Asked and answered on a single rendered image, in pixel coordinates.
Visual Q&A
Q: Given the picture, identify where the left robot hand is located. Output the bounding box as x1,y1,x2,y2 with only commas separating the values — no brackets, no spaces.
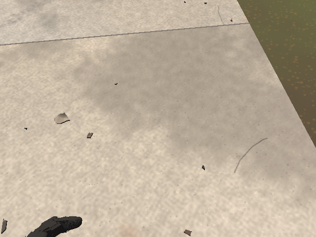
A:
25,216,82,237

